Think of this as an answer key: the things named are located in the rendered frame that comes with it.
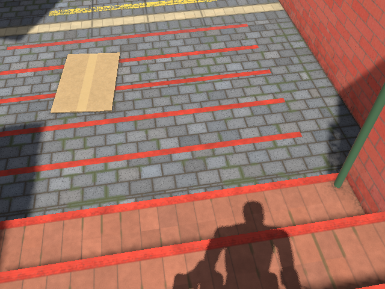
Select stairs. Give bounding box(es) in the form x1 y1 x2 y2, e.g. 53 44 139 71
0 173 385 289

